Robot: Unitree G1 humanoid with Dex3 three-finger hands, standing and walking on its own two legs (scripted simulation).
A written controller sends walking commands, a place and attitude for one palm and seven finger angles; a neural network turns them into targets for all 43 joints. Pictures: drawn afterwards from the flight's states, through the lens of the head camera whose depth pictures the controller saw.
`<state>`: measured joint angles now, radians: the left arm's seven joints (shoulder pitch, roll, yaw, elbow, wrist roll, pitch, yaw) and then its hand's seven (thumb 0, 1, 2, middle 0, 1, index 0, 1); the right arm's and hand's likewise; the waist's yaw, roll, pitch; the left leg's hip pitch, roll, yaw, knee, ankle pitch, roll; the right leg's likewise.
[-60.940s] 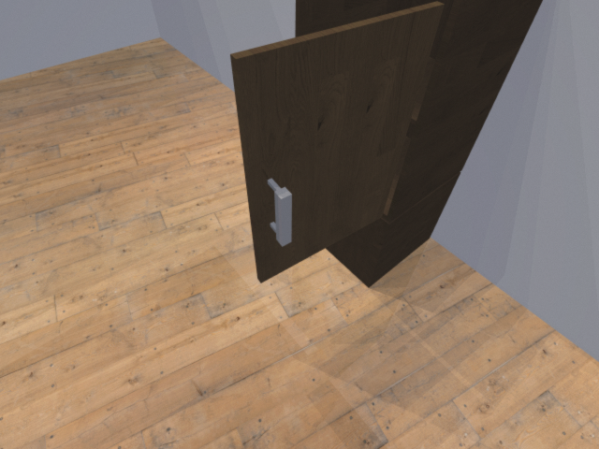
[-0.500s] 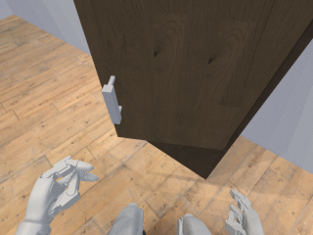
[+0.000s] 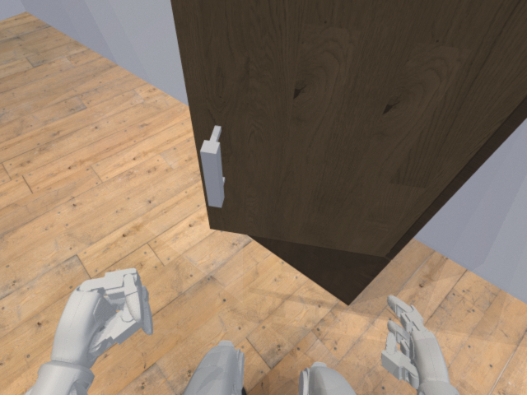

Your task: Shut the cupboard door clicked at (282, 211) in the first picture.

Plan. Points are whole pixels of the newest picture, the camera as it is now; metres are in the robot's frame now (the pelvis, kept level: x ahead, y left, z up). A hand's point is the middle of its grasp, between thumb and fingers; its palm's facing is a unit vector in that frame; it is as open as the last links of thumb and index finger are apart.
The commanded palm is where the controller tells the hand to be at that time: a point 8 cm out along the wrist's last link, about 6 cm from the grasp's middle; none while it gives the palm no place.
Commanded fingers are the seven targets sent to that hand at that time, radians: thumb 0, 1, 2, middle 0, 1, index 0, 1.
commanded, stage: raise the hand and make a fist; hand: left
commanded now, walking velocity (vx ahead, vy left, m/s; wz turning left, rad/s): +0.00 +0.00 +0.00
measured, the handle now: (216, 167) +0.46 +0.13 +0.04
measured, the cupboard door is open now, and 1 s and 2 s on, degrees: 28 28 28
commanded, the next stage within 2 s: bring the fist close to the handle in 0.62 s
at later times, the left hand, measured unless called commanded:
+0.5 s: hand (141, 303) +0.23 +0.19 +0.04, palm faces -0.06 -1.00 -0.04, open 3.1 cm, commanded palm +0.21 +0.24 +0.04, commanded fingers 0.00 0.90 0.90 -1.30 -1.50 -1.30 -1.50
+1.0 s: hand (174, 282) +0.26 +0.15 +0.04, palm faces -0.10 -0.99 -0.03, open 3.1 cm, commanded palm +0.25 +0.21 +0.04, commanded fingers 0.00 0.90 0.90 -1.30 -1.50 -1.30 -1.50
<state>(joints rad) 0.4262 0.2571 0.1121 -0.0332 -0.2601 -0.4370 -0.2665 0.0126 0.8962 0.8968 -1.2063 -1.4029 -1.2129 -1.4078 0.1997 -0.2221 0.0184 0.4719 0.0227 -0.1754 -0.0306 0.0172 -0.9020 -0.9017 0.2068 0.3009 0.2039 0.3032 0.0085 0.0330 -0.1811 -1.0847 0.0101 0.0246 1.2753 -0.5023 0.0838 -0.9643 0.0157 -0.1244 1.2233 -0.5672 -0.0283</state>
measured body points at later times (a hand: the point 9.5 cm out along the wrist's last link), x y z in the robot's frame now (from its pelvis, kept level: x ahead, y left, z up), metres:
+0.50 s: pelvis +0.01 +0.00 +0.00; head +0.08 +0.02 +0.44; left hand +0.23 +0.24 +0.05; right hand +0.18 -0.24 -0.07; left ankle +0.06 +0.07 -0.63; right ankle +0.02 -0.11 -0.63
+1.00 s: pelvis +0.01 -0.02 +0.00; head +0.09 +0.00 +0.44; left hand +0.26 +0.20 +0.05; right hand +0.20 -0.25 -0.08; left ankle +0.06 +0.07 -0.63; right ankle +0.02 -0.11 -0.63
